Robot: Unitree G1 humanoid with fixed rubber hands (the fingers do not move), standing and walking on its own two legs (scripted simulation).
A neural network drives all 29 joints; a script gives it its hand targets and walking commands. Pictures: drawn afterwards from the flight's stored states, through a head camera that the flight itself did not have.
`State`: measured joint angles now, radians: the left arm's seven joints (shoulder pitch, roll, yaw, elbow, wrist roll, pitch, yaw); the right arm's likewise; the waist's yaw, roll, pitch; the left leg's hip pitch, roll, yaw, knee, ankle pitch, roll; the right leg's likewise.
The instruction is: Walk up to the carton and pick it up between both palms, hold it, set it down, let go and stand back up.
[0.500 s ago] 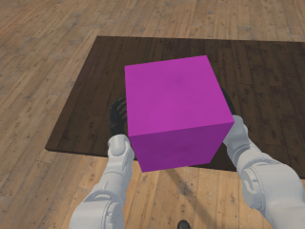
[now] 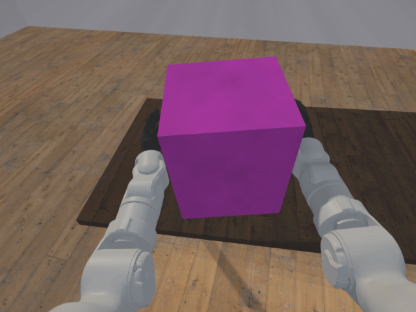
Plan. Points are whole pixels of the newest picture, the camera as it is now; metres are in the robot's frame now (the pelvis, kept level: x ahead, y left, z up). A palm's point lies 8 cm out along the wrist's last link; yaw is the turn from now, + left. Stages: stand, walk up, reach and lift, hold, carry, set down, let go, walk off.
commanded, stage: reach and lift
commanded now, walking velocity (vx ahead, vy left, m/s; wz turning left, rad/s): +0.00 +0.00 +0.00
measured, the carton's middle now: (226, 142) +0.42 -0.02 +0.13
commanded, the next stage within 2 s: hold in 1.52 s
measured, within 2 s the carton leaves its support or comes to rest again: neither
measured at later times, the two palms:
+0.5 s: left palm (141, 137) +0.41 +0.15 +0.16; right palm (296, 140) +0.39 -0.15 +0.16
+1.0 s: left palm (117, 132) +0.39 +0.18 +0.19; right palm (281, 139) +0.38 -0.11 +0.17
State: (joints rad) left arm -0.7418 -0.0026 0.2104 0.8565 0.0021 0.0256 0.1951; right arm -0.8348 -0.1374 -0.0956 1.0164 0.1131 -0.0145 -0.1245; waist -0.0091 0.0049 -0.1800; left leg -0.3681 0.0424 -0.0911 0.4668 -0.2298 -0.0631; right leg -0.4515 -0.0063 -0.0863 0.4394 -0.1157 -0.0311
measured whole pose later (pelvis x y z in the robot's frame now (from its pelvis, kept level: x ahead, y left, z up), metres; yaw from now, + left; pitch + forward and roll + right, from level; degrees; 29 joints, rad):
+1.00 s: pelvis +0.04 +0.06 +0.01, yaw -1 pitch -9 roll -3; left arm -0.48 -0.07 0.19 0.03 0.22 0.66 0.08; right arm -0.53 -0.09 0.00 0.40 0.24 0.37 -0.22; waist -0.09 -0.01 0.03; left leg 0.04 0.02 -0.04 0.45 -0.33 0.01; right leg 0.00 -0.02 -0.04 0.30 -0.14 0.05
